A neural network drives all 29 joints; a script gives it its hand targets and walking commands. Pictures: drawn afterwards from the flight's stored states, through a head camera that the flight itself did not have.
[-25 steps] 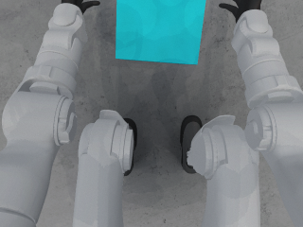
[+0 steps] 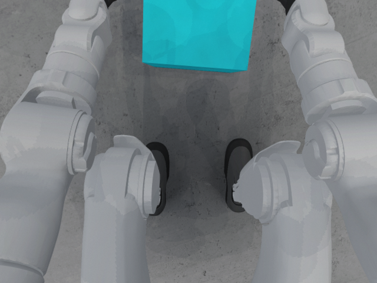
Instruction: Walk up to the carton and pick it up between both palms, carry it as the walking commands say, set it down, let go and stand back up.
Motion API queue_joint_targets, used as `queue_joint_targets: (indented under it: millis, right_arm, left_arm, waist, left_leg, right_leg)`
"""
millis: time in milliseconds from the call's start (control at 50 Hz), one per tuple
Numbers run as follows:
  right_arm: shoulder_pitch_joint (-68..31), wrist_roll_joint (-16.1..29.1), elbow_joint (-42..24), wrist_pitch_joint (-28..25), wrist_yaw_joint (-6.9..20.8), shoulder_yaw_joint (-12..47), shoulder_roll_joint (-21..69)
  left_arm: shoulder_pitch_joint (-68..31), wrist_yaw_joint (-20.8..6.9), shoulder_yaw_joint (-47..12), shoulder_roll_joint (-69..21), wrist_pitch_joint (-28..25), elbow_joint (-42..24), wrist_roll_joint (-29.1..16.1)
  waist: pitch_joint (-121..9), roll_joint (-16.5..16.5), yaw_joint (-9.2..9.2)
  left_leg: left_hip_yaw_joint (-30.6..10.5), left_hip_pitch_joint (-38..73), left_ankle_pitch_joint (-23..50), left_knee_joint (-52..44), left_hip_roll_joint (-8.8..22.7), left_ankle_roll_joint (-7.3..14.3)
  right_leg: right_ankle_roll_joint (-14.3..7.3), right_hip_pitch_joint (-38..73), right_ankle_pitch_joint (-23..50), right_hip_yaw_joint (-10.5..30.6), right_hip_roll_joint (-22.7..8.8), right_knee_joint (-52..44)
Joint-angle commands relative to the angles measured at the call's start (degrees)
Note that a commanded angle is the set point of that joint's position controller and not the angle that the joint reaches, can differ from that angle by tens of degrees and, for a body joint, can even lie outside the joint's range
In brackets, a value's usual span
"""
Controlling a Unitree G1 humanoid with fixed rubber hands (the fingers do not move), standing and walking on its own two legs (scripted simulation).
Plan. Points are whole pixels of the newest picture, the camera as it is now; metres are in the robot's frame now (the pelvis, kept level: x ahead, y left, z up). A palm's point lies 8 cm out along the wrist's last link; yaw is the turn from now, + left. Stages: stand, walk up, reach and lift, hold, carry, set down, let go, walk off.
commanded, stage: reach and lift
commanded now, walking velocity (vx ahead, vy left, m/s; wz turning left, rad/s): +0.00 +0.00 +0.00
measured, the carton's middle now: (198, 8) +0.55 +0.02 -0.27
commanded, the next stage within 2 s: none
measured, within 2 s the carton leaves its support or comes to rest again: leaves its support in 0.98 s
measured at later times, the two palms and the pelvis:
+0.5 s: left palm out of the picture +0.54 +0.16 -0.18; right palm out of the picture +0.55 -0.13 -0.18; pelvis +0.01 +0.00 +0.00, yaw +0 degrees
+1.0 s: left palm out of the picture +0.54 +0.15 -0.18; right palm out of the picture +0.54 -0.13 -0.16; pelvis +0.01 +0.00 -0.01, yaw +1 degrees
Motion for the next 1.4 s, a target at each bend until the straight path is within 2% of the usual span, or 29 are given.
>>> queue_joint_targets:
  millis: [0,60,120,180,220,240,300,320,340,400,440,560,600,620,640,700,800,820,840,880,900,1020,1160,1180,1220,1260,1280,1300,1380]
  right_arm:
    - [-11.1,-2.6,-3.2,-1.0,-0.4,-1.8,-4.7]
    - [-10.8,-1.3,-3.8,-0.9,-0.6,-2.5,-1.9]
    - [-12.2,-2.4,-3.7,-1.4,-0.7,-2.9,-3.0]
    - [-14.2,-1.6,-5.3,-1.2,1.3,-0.3,6.7]
    - [-14.6,-3.3,-4.3,-1.5,1.3,-0.1,9.2]
    - [-14.1,-2.9,-4.5,-0.6,1.5,-0.6,10.1]
    - [-16.1,-5.0,-4.5,-0.6,4.4,1.8,22.9]
    - [-18.9,-4.8,-4.8,-0.2,5.7,1.4,27.2]
    - [-21.9,-6.2,-7.9,0.6,7.0,2.3,32.1]
    - [-21.8,-7.3,-7.4,3.1,11.4,2.0,47.5]
    - [-20.9,-9.7,-9.4,3.8,12.4,1.0,47.1]
    - [-21.8,-7.1,-11.1,4.4,14.6,2.4,52.9]
    - [-19.7,-7.8,-9.6,5.1,15.0,1.3,54.3]
    - [-18.1,-7.6,-11.7,5.2,14.9,0.4,53.1]
    - [-18.5,-7.7,-10.3,5.6,14.6,2.3,55.9]
    - [-20.2,-5.4,-11.0,5.2,15.1,2.8,56.7]
    - [-20.9,-5.8,-13.3,4.6,14.7,2.8,55.2]
    - [-20.0,-6.0,-11.6,4.9,14.9,2.5,56.8]
    - [-19.0,-6.5,-10.8,4.9,14.8,2.1,56.7]
    - [-20.7,-4.7,-12.6,5.1,15.2,4.0,57.9]
    - [-20.0,-5.4,-14.1,5.0,14.6,4.2,60.0]
    - [-27.1,-3.3,-19.6,5.4,13.8,5.5,58.8]
    - [-24.4,-8.5,-14.5,9.1,14.1,2.6,62.4]
    - [-22.1,-8.5,-14.2,9.7,14.2,2.7,65.5]
    - [-26.4,-7.7,-19.7,10.2,13.7,5.8,65.9]
    - [-26.7,-7.9,-18.9,10.2,13.7,4.9,64.8]
    - [-26.9,-7.4,-19.5,10.2,13.4,5.0,63.7]
    - [-30.4,-5.9,-23.9,10.4,13.4,8.1,66.9]
    - [-30.5,-8.4,-24.9,11.4,12.8,5.5,65.3]
  left_arm:
    - [-16.6,0.5,2.1,5.2,-1.2,-5.7,0.7]
    - [-17.5,1.6,2.3,4.5,-1.7,-8.1,2.4]
    - [-17.0,1.9,2.9,2.6,-1.4,-6.8,2.6]
    - [-16.5,0.9,2.0,-4.8,-1.6,-8.0,4.8]
    - [-16.6,-0.2,2.0,-8.9,-1.1,-4.7,4.8]
    - [-15.9,-0.4,3.0,-7.4,-1.0,-5.5,5.8]
    - [-20.5,-3.6,0.5,-21.4,-0.9,-8.4,5.1]
    - [-20.9,-4.8,-0.6,-27.7,-0.3,-8.0,6.7]
    - [-22.5,-6.4,-0.3,-33.7,0.8,-8.2,6.7]
    - [-24.2,-10.8,-0.3,-45.8,2.1,-10.7,9.2]
    - [-23.4,-12.9,-0.7,-49.9,3.5,-12.1,9.4]
    - [-19.3,-15.0,-1.9,-56.5,4.9,-14.4,10.5]
    - [-20.8,-15.2,-1.6,-55.5,5.4,-14.8,10.7]
    - [-20.7,-15.1,-2.0,-55.3,5.6,-16.2,9.8]
    - [-23.6,-15.2,-2.7,-56.0,4.7,-18.8,8.8]
    - [-22.5,-14.8,-1.6,-56.9,4.3,-19.1,9.5]
    - [-25.3,-14.1,-3.4,-57.8,4.8,-18.5,7.7]
    - [-23.5,-14.1,-4.2,-57.5,4.7,-17.7,7.5]
    - [-23.8,-14.0,-4.4,-58.6,4.5,-18.7,7.0]
    - [-23.8,-13.9,-5.2,-59.1,4.3,-19.8,7.0]
    - [-24.2,-13.7,-4.0,-59.1,3.9,-21.2,6.6]
    - [-30.4,-12.1,-8.3,-60.0,4.4,-24.2,4.5]
    - [-31.8,-11.7,-5.7,-60.7,5.5,-24.8,6.7]
    - [-34.2,-11.6,-5.6,-60.3,5.6,-27.9,7.1]
    - [-33.7,-11.8,-7.5,-62.9,6.3,-28.7,4.0]
    - [-34.4,-11.8,-6.9,-63.8,6.6,-27.8,5.1]
    - [-32.9,-11.6,-6.5,-62.3,7.3,-25.8,6.2]
    - [-35.8,-11.7,-7.0,-64.0,7.0,-29.7,4.4]
    - [-31.9,-12.2,-4.4,-67.5,9.2,-24.6,7.1]
  waist:
    - [-53.3,-1.8,-1.68]
    - [-56.0,3.0,0.77]
    - [-56.9,1.5,-0.88]
    - [-55.8,2.5,2.91]
    - [-54.5,0.1,-0.34]
    - [-54.3,1.9,2.83]
    - [-53.2,-2.6,-1.23]
    - [-54.9,2.4,0.77]
    - [-53.5,0.5,-0.99]
    - [-49.9,0.6,1.73]
    - [-47.7,0.0,-1.67]
    - [-48.1,2.9,2.14]
    - [-48.1,4.3,2.03]
    - [-48.6,4.3,-0.69]
    - [-49.8,0.6,-1.27]
    - [-48.8,2.0,1.66]
    - [-51.3,3.6,-1.43]
    - [-49.8,3.1,0.72]
    - [-50.6,1.8,-2.62]
    - [-51.7,4.2,0.57]
    - [-55.1,-0.5,-0.55]
    - [-64.3,6.0,-0.13]
    - [-61.8,3.6,-2.00]
    - [-64.7,2.5,1.00]
    - [-71.6,0.9,-1.53]
    - [-70.9,1.5,-1.24]
    - [-71.6,5.7,2.03]
    - [-75.6,-0.3,0.64]
    - [-73.4,3.5,0.95]
  left_leg:
    - [-3.6,24.9,15.8,-10.9,-1.2,-1.8]
    - [-3.4,28.0,17.3,-12.0,-1.7,-2.1]
    - [-1.9,28.5,16.6,-11.0,-1.9,-2.1]
    - [-3.8,31.2,19.4,-12.0,-3.0,-1.3]
    - [-2.7,26.2,18.4,-11.3,-3.9,-1.5]
    - [-2.0,27.7,16.5,-12.1,-3.5,-1.0]
    - [-2.4,25.2,18.0,-10.3,-4.7,-1.8]
    - [-1.8,27.0,19.1,-10.7,-4.7,-2.8]
    - [-2.7,27.0,17.8,-9.2,-5.1,-1.4]
    - [-0.7,22.5,16.8,-10.0,-6.3,-0.9]
    - [-2.8,23.4,17.4,-10.0,-5.6,-0.3]
    - [-1.2,22.9,22.0,-7.5,-6.1,-0.3]
    - [-1.2,22.0,21.5,-7.4,-5.4,-0.4]
    - [-1.5,23.1,21.1,-8.4,-5.2,-0.8]
    - [-1.4,23.7,22.6,-7.0,-5.6,-0.2]
    - [-0.4,22.4,21.0,-8.1,-6.5,0.3]
    - [-2.3,26.7,24.2,-8.0,-6.1,-0.6]
    - [-1.5,26.6,24.1,-8.3,-6.5,-0.6]
    - [-2.1,25.9,23.9,-8.9,-6.0,-0.6]
    - [-0.8,24.4,23.3,-7.7,-7.0,-0.2]
    - [-1.3,26.9,24.7,-7.5,-6.6,0.3]
    - [-1.0,34.4,27.9,-8.0,-6.9,-0.3]
    - [0.3,31.2,17.4,-11.3,-7.4,-0.1]
    - [1.9,31.8,16.9,-11.3,-7.2,-0.4]
    - [0.6,33.7,19.9,-11.6,-7.9,-0.1]
    - [1.3,33.9,18.6,-12.5,-7.2,-0.5]
    - [2.9,36.5,17.8,-13.8,-7.3,-1.0]
    - [2.0,35.4,20.3,-11.8,-7.3,-0.5]
    - [3.4,32.6,15.8,-14.4,-7.6,-0.9]
  right_leg:
    - [0.4,28.4,14.0,0.4,1.5,-7.1]
    - [0.2,27.1,16.0,0.4,2.2,-6.4]
    - [0.3,30.6,14.5,1.1,2.5,-7.3]
    - [0.2,27.6,15.1,1.0,3.4,-6.1]
    - [0.5,29.3,16.1,0.0,4.4,-6.7]
    - [0.4,27.5,14.2,1.8,4.6,-6.5]
    - [0.1,29.2,16.8,0.6,5.2,-6.2]
    - [0.1,30.3,18.5,0.6,5.3,-5.2]
    - [0.0,29.3,15.2,0.9,6.0,-5.7]
    - [-0.8,28.8,15.4,0.8,7.1,-6.1]
    - [-0.3,26.3,14.7,-0.7,6.8,-4.8]
    - [-1.6,24.6,19.4,0.1,7.2,-2.7]
    - [-1.5,23.2,17.9,0.5,7.8,-3.5]
    - [-1.4,26.0,18.2,-0.1,7.8,-3.8]
    - [-1.7,24.8,19.5,-0.2,8.1,-3.4]
    - [-2.0,22.6,17.5,-0.1,8.5,-3.9]
    - [-2.1,22.6,18.3,-0.3,7.7,-3.1]
    - [-1.9,21.4,18.6,-0.1,7.7,-3.3]
    - [-1.8,22.4,20.1,-1.6,7.7,-3.1]
    - [-2.2,24.9,20.2,0.6,8.0,-3.5]
    - [-1.3,26.3,21.8,-1.1,8.0,-3.5]
    - [-1.6,26.8,21.1,-1.0,8.4,-2.6]
    - [-1.0,26.5,13.7,-2.2,8.1,-6.1]
    - [-1.6,29.7,13.9,-1.0,8.3,-6.8]
    - [-0.5,34.3,16.6,-2.5,8.9,-7.0]
    - [-1.3,34.0,15.1,-2.8,8.2,-7.3]
    - [-0.8,33.6,13.4,-2.4,8.3,-7.8]
    - [-0.7,36.5,16.6,-2.4,8.4,-8.4]
    - [-0.9,36.5,12.4,-3.2,8.4,-10.3]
